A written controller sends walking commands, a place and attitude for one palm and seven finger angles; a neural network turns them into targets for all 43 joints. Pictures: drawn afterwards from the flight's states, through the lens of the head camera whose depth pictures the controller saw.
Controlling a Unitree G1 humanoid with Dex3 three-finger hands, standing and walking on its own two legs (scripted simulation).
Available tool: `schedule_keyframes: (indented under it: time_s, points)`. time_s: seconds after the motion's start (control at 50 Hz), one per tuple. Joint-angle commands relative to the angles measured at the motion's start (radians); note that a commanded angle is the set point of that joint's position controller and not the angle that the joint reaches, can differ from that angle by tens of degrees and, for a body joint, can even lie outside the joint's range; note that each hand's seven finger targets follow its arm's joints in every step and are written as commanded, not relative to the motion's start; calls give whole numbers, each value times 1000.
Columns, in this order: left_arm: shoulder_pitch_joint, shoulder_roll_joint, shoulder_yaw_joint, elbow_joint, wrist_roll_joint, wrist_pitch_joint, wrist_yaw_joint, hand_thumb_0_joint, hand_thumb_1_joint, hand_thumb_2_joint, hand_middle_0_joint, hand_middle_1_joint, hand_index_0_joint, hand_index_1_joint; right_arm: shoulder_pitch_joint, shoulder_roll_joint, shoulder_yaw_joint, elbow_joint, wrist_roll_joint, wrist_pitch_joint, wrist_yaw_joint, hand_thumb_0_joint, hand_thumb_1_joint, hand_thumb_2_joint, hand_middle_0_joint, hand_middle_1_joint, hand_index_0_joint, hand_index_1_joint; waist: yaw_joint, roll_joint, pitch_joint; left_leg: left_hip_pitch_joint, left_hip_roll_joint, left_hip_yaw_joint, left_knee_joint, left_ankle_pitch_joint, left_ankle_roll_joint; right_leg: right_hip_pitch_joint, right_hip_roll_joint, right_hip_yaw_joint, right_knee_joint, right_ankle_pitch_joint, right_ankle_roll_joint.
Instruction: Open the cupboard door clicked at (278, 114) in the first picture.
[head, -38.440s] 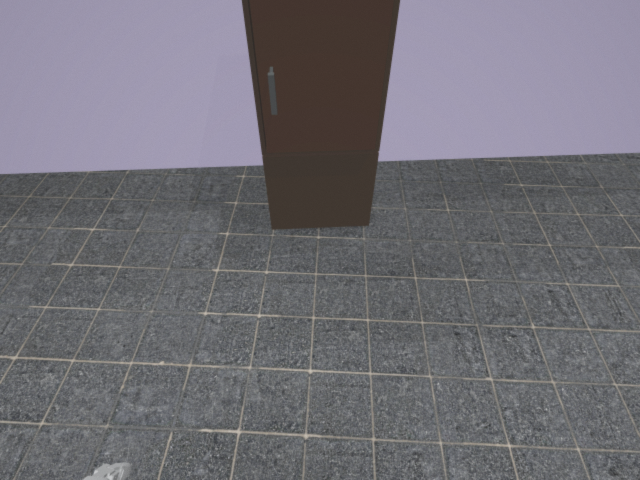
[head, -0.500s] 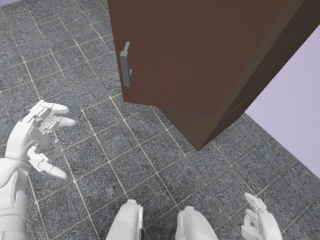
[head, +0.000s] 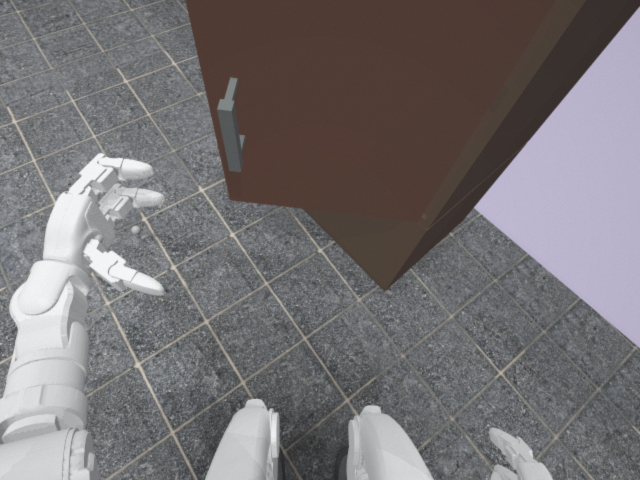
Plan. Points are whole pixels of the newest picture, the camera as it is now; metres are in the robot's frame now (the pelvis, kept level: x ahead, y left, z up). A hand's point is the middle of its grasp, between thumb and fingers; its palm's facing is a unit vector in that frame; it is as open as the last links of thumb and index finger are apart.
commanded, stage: move the hooked fingers beside the handle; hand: left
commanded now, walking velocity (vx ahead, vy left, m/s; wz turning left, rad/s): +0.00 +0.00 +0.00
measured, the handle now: (234, 127) +0.58 +0.14 +0.02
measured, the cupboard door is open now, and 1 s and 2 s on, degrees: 43 43 43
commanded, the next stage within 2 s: slide the fingers in behind the handle in 1.60 s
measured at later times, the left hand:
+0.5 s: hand (166, 183) +0.47 +0.21 +0.03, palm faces -0.08 -1.00 -0.02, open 14.0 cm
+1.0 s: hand (188, 152) +0.52 +0.19 +0.02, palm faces -0.08 -1.00 -0.02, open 14.0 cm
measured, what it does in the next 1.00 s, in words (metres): stands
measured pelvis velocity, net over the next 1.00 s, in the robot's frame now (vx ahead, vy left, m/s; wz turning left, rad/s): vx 0.00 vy -0.01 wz -0.04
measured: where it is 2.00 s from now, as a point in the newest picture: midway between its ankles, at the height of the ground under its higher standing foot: outside the picture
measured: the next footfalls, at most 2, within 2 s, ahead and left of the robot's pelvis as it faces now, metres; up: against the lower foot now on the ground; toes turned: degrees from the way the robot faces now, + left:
none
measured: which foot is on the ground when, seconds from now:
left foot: down 0.00-1.00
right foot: down 0.00-1.00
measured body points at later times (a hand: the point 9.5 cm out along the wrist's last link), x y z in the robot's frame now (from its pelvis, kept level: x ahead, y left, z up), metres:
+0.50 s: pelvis +0.00 -0.01 -0.01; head +0.15 +0.02 +0.41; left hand +0.46 +0.26 +0.03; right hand +0.06 -0.28 -0.12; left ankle +0.03 +0.07 -0.62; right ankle +0.02 -0.12 -0.62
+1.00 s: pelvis +0.00 -0.01 -0.02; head +0.18 +0.02 +0.39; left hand +0.52 +0.24 +0.02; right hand +0.00 -0.28 -0.13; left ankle +0.03 +0.07 -0.62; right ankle +0.02 -0.12 -0.62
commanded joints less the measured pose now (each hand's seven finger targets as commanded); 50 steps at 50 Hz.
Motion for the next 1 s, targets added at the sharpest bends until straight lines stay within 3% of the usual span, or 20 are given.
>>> schedule_keyframes:
  time_s: [0.0, 0.06, 0.16, 0.2, 0.22, 0.26, 0.38, 0.44, 0.46, 0.48, 0.54, 0.6, 0.66, 0.72, 0.78, 0.84, 0.9, 0.94, 0.96, 0.98]
  points:
    - [-343, 246, 55, -149, -9, -75, 14, 0, -500, 300, -300, -1200, -300, -1200, 98, -179, -77, -79, 1, -13, -11, 0, -900, -900, 200, 300, 200, 300, -1, 121, -447, 482, 21, -140, -178, 423, -73, 57, 16, 39, -120, 232, -25]
    - [-364, 275, 78, -100, -4, -74, 16, 0, -500, 300, -300, -1200, -300, -1200, 109, -182, -76, -76, 0, 4, -7, 0, -900, -900, 200, 300, 200, 300, -4, 90, -458, 455, 19, -128, -162, 436, -65, 80, 21, 44, -118, 260, -24]
    - [-440, 282, 76, -59, 8, -92, 23, 0, -500, 300, -300, -1200, -300, -1200, 123, -179, -75, -65, -3, 25, -2, 0, -900, -900, 200, 300, 200, 300, -17, 92, -470, 437, 19, -123, -146, 445, -58, 87, 23, 51, -113, 284, -22]
    - [-458, 250, 49, -30, 13, -91, 23, 0, -500, 300, -300, -1200, -300, -1200, 127, -173, -74, -59, -3, 33, 1, 0, -900, -900, 200, 300, 200, 300, -27, 109, -468, 436, 16, -118, -141, 445, -56, 76, 21, 54, -114, 287, -21]
    - [-492, 278, 66, -24, 17, -97, 26, 0, -500, 300, -300, -1200, -300, -1200, 132, -178, -75, -52, -4, 37, -1, 0, -900, -900, 200, 300, 200, 300, -32, 90, -458, 422, 18, -119, -138, 429, -55, 78, 21, 55, -115, 282, -20]
    - [-511, 306, 85, -5, 24, -104, 27, 0, -500, 300, -300, -1200, -300, -1200, 138, -179, -72, -51, -6, 43, 0, 0, -900, -900, 200, 300, 200, 300, -24, 111, -480, 421, 17, -117, -132, 442, -54, 81, 23, 57, -105, 289, -22]
    - [-629, 303, 63, 69, 41, -117, 37, 0, -500, 300, -300, -1200, -300, -1200, 150, -178, -65, -37, -10, 60, 2, 0, -900, -900, 200, 300, 200, 300, -53, 124, -475, 398, 15, -120, -119, 393, -48, 47, 25, 59, -103, 256, -21]
    - [-712, 335, 72, 115, 52, -117, 46, 0, -500, 300, -300, -1200, -300, -1200, 164, -183, -60, -29, -15, 67, -1, 0, -900, -900, 200, 300, 200, 300, -77, 107, -460, 359, 15, -121, -101, 366, -40, 35, 30, 60, -96, 243, -21]
    - [-713, 376, 100, 122, 61, -119, 50, 0, -500, 300, -300, -1200, -300, -1200, 166, -189, -60, -28, -16, 71, -1, 0, -900, -900, 200, 300, 200, 300, -63, 123, -484, 365, 16, -122, -101, 374, -44, 40, 29, 61, -91, 246, -22]
    - [-720, 348, 75, 128, 64, -118, 49, 0, -500, 300, -300, -1200, -300, -1200, 164, -185, -58, -31, -16, 73, 1, 0, -900, -900, 200, 300, 200, 300, -70, 143, -493, 372, 14, -122, -100, 370, -44, 27, 28, 63, -93, 238, -21]
    - [-771, 355, 71, 129, 70, -120, 55, 0, -500, 300, -300, -1200, -300, -1200, 180, -185, -56, -27, -22, 80, 4, 0, -900, -900, 200, 300, 200, 300, -84, 154, -531, 384, 17, -129, -84, 411, -42, 23, 32, 59, -77, 265, -23]
    - [-807, 402, 95, 202, 86, -97, 64, 0, -500, 300, -300, -1200, -300, -1200, 189, -194, -50, -21, -23, 93, 4, 0, -900, -900, 200, 300, 200, 300, -102, 122, -485, 308, 19, -122, -71, 358, -35, 20, 32, 65, -83, 244, -16]
    - [-829, 436, 118, 186, 97, -97, 70, 0, -500, 300, -300, -1200, -300, -1200, 204, -195, -48, -27, -28, 100, 7, 0, -900, -900, 200, 300, 200, 300, -93, 162, -549, 336, 21, -122, -59, 408, -36, 28, 35, 65, -69, 278, -19]
    - [-886, 415, 88, 212, 108, -87, 74, 0, -500, 300, -300, -1200, -300, -1200, 214, -192, -44, -20, -30, 109, 11, 0, -900, -900, 200, 300, 200, 300, -123, 156, -521, 309, 24, -126, -52, 391, -33, 11, 36, 64, -72, 268, -15]
    - [-928, 435, 93, 226, 121, -82, 82, 0, -500, 300, -300, -1200, -300, -1200, 229, -201, -44, -13, -34, 116, 12, 0, -900, -900, 200, 300, 200, 300, -131, 188, -540, 342, 29, -141, -47, 399, -37, -42, 39, 55, -63, 250, -19]
    - [-850, 468, 132, 221, 121, -76, 83, 0, -500, 300, -300, -1200, -300, -1200, 244, -200, -42, -28, -37, 126, 19, 0, -900, -900, 200, 300, 200, 300, -97, 198, -582, 354, 26, -136, -53, 449, -40, 8, 40, 55, -53, 291, -23]
    - [-811, 436, 117, 194, 121, -66, 83, 0, -500, 300, -300, -1200, -300, -1200, 245, -195, -45, -35, -35, 141, 28, 0, -900, -900, 200, 300, 200, 300, -94, 183, -580, 373, 31, -137, -64, 475, -41, 17, 40, 52, -63, 313, -18]
    - [-805, 443, 128, 189, 114, -66, 84, 0, -500, 300, -300, -1200, -300, -1200, 246, -194, -46, -37, -31, 144, 28, 0, -900, -900, 200, 300, 200, 300, -96, 164, -564, 349, 30, -132, -62, 451, -36, 27, 42, 58, -68, 312, -19]
    - [-820, 479, 155, 167, 113, -68, 88, 0, -500, 300, -300, -1200, -300, -1200, 245, -197, -46, -36, -33, 145, 26, 0, -900, -900, 200, 300, 200, 300, -94, 160, -571, 334, 30, -127, -63, 446, -34, 47, 41, 61, -69, 317, -15]
    - [-826, 461, 137, 173, 114, -68, 88, 0, -500, 300, -300, -1200, -300, -1200, 243, -192, -44, -37, -30, 146, 27, 0, -900, -900, 200, 300, 200, 300, -99, 155, -560, 320, 27, -126, -66, 427, -34, 53, 42, 63, -75, 309, -14]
